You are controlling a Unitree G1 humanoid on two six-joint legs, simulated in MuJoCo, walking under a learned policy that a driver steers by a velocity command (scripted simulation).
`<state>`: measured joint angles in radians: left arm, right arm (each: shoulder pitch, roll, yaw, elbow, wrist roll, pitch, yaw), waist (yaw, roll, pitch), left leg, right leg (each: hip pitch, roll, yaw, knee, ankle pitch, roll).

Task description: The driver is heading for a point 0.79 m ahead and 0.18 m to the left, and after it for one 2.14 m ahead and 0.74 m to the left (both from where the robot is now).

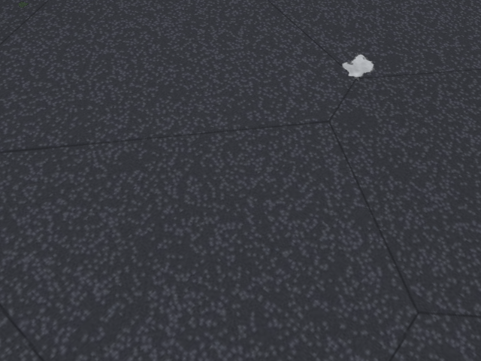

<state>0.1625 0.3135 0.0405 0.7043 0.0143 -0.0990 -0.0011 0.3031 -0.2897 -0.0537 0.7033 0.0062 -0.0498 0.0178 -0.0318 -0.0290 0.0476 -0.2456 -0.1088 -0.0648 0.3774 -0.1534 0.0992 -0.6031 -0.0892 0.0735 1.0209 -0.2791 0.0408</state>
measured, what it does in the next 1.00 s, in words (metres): walks ahead, turning left: right foot, then left foot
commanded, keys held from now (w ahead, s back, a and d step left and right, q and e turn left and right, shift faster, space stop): w+q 0.98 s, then w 0.02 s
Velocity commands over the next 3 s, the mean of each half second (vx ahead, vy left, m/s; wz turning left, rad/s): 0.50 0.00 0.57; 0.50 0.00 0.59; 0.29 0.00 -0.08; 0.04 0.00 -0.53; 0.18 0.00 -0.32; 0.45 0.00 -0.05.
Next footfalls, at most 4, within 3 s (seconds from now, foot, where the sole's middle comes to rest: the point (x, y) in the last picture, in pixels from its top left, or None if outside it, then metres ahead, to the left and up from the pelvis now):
0.26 right None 0.33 -0.14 -0.78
0.78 left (161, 339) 0.52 0.20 -0.78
1.26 right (171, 228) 0.87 0.20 -0.78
1.70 left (103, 257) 0.77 0.40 -0.78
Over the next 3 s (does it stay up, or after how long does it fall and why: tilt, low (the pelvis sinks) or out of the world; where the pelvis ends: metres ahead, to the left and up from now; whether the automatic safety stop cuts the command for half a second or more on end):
stays up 1.04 0.31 0.00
